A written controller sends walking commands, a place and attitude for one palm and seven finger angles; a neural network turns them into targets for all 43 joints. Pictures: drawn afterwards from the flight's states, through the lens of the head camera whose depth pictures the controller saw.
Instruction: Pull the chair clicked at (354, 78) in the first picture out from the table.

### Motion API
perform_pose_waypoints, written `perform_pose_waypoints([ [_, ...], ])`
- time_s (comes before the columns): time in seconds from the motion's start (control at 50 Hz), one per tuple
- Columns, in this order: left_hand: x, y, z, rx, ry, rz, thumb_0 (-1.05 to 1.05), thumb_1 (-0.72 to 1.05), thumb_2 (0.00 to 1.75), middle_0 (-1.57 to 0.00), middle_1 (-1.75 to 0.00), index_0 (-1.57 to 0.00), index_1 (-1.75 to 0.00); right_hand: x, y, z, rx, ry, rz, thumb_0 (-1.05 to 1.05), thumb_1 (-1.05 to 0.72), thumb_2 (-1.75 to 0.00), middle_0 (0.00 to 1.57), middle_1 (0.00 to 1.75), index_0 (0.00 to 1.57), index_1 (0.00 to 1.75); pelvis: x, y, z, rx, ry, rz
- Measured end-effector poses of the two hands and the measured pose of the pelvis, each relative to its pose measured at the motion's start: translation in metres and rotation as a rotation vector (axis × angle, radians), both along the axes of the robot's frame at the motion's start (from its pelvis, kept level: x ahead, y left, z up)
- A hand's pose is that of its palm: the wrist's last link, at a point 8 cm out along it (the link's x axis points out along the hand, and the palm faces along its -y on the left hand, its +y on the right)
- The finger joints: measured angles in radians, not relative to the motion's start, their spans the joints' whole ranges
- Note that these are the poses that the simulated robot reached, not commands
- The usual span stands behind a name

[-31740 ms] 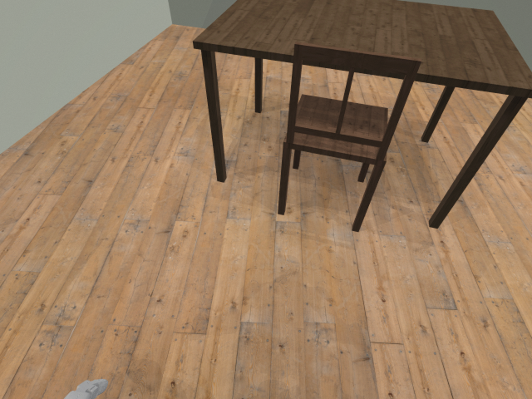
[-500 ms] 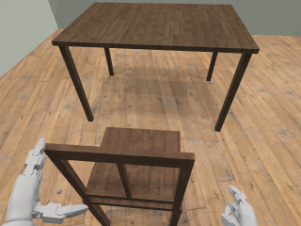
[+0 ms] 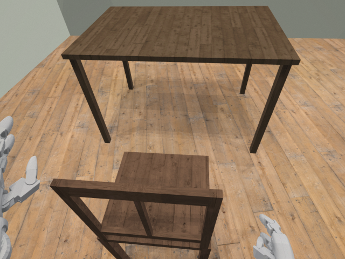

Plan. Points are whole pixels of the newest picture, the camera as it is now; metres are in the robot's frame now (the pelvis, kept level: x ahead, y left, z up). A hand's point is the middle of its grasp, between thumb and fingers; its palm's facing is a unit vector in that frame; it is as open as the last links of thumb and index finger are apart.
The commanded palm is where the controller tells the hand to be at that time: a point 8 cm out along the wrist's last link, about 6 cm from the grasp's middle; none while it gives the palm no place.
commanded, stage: draw the hand back to the body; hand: left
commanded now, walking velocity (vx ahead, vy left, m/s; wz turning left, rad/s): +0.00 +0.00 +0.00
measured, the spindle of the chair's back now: (144, 217) +0.25 +0.12 -0.11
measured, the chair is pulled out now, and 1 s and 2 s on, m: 0.65 0.65 0.65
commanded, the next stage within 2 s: step back with the hand held close in 0.32 s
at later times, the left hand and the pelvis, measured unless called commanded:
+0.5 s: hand (31, 186) +0.18 +0.27 +0.16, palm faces +0.48 -0.77 -0.42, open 7.4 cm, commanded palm +0.13 +0.30 +0.18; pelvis -0.01 +0.00 +0.00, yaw -1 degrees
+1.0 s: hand (8, 228) +0.12 +0.27 +0.15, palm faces +0.41 -0.77 -0.49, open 7.4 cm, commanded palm +0.06 +0.30 +0.18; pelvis -0.08 +0.01 +0.00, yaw -1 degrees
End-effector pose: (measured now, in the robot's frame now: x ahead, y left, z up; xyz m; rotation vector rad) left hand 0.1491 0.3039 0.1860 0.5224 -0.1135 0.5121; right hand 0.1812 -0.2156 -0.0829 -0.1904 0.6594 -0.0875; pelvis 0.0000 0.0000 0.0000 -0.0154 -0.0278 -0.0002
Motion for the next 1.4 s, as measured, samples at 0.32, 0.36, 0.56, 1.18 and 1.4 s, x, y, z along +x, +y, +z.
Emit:
perform_pose_waypoints([
  [0.32, -0.004, -0.007, -0.008, -0.033, 0.037, -0.032, 0.02, 0.88, 0.90, -0.21, -0.30, -0.21, -0.30, -0.010, -0.008, 0.002, -0.010, 0.019, -0.027, 0.02, -0.90, -0.90, 0.20, 0.30, 0.20, 0.30, -0.003, -0.001, 0.002, 0.000, -0.011, -0.007],
  [0.36, -0.006, -0.005, -0.005, -0.023, 0.021, -0.022, 0.01, 0.88, 0.90, -0.21, -0.30, -0.21, -0.30, -0.010, -0.007, 0.002, -0.005, 0.017, -0.026, 0.02, -0.90, -0.90, 0.20, 0.30, 0.20, 0.30, -0.005, -0.001, 0.002, 0.000, -0.014, -0.007],
  [0.56, -0.007, -0.002, -0.007, -0.025, 0.016, -0.037, 0.01, 0.89, 0.90, -0.21, -0.30, -0.21, -0.30, -0.023, -0.004, 0.002, 0.007, 0.034, -0.028, 0.01, -0.90, -0.90, 0.21, 0.30, 0.20, 0.30, -0.022, 0.001, 0.004, -0.001, -0.002, -0.022],
  [1.18, -0.098, 0.004, -0.010, 0.040, -0.064, -0.097, 0.01, 0.88, 0.90, -0.21, -0.30, -0.21, -0.30, -0.139, -0.012, 0.004, -0.084, 0.068, -0.094, 0.01, -0.90, -0.90, 0.21, 0.30, 0.20, 0.30, -0.110, 0.010, -0.007, -0.015, 0.021, -0.006],
  [1.4, -0.126, 0.004, -0.004, 0.135, -0.103, -0.085, 0.01, 0.88, 0.90, -0.21, -0.30, -0.21, -0.30, -0.153, -0.008, -0.008, -0.055, 0.050, -0.051, 0.01, -0.90, -0.90, 0.21, 0.30, 0.20, 0.30, -0.127, 0.002, -0.018, -0.013, 0.007, 0.054],
])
